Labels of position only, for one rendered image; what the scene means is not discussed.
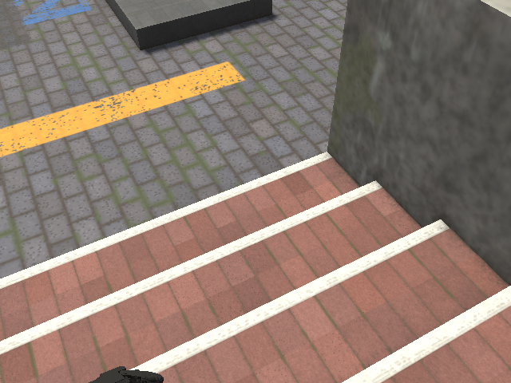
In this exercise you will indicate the left robot hand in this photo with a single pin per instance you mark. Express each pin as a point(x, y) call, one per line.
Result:
point(121, 375)

